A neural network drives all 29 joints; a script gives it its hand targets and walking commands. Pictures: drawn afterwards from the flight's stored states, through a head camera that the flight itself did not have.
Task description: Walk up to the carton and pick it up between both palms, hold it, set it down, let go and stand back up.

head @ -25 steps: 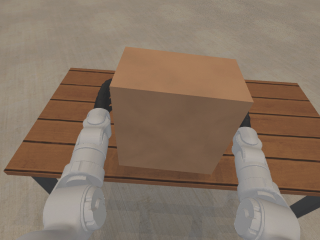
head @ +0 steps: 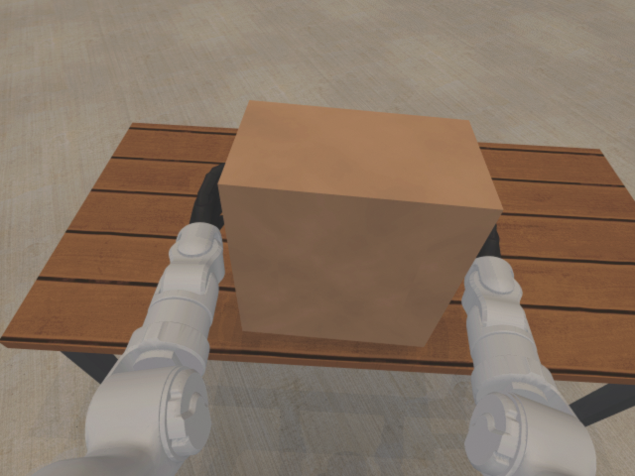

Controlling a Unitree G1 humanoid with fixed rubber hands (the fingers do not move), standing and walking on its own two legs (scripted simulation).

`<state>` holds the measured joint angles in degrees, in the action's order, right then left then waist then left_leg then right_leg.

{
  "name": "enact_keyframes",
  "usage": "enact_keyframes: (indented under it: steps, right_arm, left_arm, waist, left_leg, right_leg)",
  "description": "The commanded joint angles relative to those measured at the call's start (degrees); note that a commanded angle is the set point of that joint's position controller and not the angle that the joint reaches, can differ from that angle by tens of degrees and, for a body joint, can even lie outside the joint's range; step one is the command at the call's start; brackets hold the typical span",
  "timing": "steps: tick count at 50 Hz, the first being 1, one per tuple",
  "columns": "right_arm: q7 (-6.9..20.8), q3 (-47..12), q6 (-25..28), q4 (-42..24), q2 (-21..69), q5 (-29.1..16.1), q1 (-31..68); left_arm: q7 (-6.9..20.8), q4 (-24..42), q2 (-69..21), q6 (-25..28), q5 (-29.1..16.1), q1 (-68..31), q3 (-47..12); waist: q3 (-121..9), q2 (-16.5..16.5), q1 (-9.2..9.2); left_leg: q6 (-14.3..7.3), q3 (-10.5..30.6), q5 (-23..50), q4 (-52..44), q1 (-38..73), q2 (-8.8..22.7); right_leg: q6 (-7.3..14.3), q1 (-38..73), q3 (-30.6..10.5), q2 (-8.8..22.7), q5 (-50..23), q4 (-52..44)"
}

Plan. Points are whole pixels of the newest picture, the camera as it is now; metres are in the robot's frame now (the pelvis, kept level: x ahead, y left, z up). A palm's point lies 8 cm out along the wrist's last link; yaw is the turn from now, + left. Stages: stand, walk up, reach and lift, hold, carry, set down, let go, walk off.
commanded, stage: set down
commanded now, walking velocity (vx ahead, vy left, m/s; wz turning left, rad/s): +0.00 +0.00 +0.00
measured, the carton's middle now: (345, 235) +0.42 -0.06 +0.07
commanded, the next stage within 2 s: none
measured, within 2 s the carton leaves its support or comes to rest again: rests again in 0.58 s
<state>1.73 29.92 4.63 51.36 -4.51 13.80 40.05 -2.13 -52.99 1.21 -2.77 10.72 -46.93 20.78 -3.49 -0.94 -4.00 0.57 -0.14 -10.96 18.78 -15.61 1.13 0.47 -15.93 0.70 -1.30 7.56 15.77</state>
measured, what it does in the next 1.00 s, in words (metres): stands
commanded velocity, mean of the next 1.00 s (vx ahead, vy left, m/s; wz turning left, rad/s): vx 0.00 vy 0.00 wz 0.00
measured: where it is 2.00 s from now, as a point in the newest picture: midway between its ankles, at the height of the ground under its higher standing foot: outside the picture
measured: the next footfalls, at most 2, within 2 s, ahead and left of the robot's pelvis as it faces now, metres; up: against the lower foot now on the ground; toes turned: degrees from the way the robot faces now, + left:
none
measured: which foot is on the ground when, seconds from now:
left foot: down 0.00-1.00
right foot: down 0.00-1.00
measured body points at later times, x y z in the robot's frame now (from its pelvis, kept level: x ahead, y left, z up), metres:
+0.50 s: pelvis -0.01 +0.00 +0.00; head +0.05 +0.00 +0.45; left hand +0.44 +0.12 +0.07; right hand +0.39 -0.24 +0.05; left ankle -0.03 +0.12 -0.75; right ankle -0.01 -0.11 -0.75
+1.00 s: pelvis -0.01 +0.00 +0.00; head +0.07 -0.01 +0.44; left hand +0.44 +0.12 +0.05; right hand +0.39 -0.24 +0.04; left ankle -0.03 +0.12 -0.75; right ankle -0.01 -0.11 -0.75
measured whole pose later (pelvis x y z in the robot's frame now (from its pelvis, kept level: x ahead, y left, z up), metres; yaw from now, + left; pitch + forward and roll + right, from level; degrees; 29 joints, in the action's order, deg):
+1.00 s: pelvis -0.01 +0.00 +0.00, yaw -1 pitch +11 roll +0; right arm 2.7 35.3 13.0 53.8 -3.4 18.5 40.7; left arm -1.8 -61.3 1.3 8.5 12.9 -48.2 24.4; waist -2.8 -1.4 -3.1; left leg 0.4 -2.0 -10.3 18.9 -19.6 1.3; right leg 0.7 -20.9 1.5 -0.8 7.0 16.9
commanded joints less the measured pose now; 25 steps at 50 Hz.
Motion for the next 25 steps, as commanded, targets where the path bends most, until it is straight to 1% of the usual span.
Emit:
enact_keyframes:
  steps: [1,3,5,6,9,11,13,16,21,22,25]
  right_arm:
    - [8.4,-18.8,6.7,-9.6,24.1,0.7,41.3]
    - [8.3,-18.6,7.1,-9.7,24.5,0.9,41.2]
    - [8.4,-18.5,7.5,-9.1,24.6,1.0,41.0]
    - [8.5,-18.4,7.7,-9.2,24.6,1.0,41.2]
    - [8.5,-17.8,8.2,-8.4,24.3,1.5,40.9]
    - [8.6,-17.5,8.3,-7.4,24.2,2.0,40.3]
    - [8.6,-17.1,8.4,-6.9,24.3,2.2,40.2]
    - [8.8,-16.3,8.8,-6.6,24.2,2.9,40.1]
    - [9.0,-15.3,9.2,-5.8,24.0,3.7,39.5]
    - [9.1,-15.2,9.2,-5.6,24.2,4.0,39.1]
    - [9.1,-14.7,9.6,-6.1,24.4,4.4,39.2]
  left_arm:
    - [6.6,4.3,-25.6,2.8,-0.5,-35.1,-15.0]
    - [6.6,4.9,-25.8,3.5,-1.0,-36.0,-15.3]
    - [6.5,4.3,-25.8,4.0,-0.7,-35.9,-15.5]
    - [6.4,4.0,-25.7,4.3,-0.5,-35.8,-15.3]
    - [6.1,3.7,-25.8,5.3,-0.8,-36.5,-15.8]
    - [6.2,2.6,-25.4,5.7,-0.5,-35.7,-15.1]
    - [6.3,2.1,-25.0,6.1,0.1,-36.2,-14.4]
    - [6.2,1.6,-25.3,6.6,0.3,-36.4,-14.3]
    - [6.1,0.1,-24.7,7.6,0.8,-36.1,-13.1]
    - [6.2,-0.2,-24.4,7.7,1.2,-35.9,-12.6]
    - [6.4,-0.5,-24.2,8.3,1.6,-35.5,-11.9]
  waist:
    - [-39.8,2.2,-0.52]
    - [-40.7,2.3,-0.61]
    - [-41.3,1.5,-0.71]
    - [-41.6,1.4,-0.37]
    - [-42.3,1.1,-0.71]
    - [-41.5,1.8,-0.66]
    - [-40.5,1.7,-0.29]
    - [-40.2,1.2,-0.53]
    - [-40.1,1.7,-0.33]
    - [-39.2,1.6,-0.09]
    - [-39.2,2.2,-0.13]
  left_leg:
    - [2.4,-2.8,23.3,2.0,13.2,-0.9]
    - [2.3,-2.8,22.4,1.8,12.4,-1.0]
    - [2.5,-2.8,23.1,2.0,12.8,-0.8]
    - [2.5,-2.8,23.4,2.2,12.8,-0.7]
    - [2.8,-2.8,23.7,2.6,12.9,-0.5]
    - [2.7,-2.8,23.2,2.6,12.4,-0.5]
    - [2.5,-3.1,21.8,2.1,11.4,-0.6]
    - [2.7,-2.9,21.4,2.1,11.8,-0.3]
    - [2.6,-3.3,20.2,1.8,11.2,-0.3]
    - [2.4,-3.4,19.6,1.7,10.4,-0.3]
    - [2.0,-3.4,18.4,1.2,9.0,-0.5]
  right_leg:
    - [-4.4,16.3,4.9,0.2,-37.1,5.6]
    - [-4.5,16.4,4.8,0.3,-37.2,5.8]
    - [-4.2,16.0,4.8,0.4,-37.2,5.8]
    - [-4.1,15.7,4.9,0.4,-36.5,5.7]
    - [-3.7,14.5,4.9,0.3,-35.0,5.5]
    - [-3.8,14.8,4.8,0.3,-34.9,5.5]
    - [-3.8,14.7,4.7,0.4,-33.7,5.3]
    - [-3.5,13.4,4.9,0.4,-32.0,5.0]
    - [-3.4,13.2,5.0,0.4,-29.8,4.8]
    - [-3.4,13.6,4.8,0.5,-30.0,4.8]
    - [-3.7,14.7,4.6,0.8,-30.7,5.2]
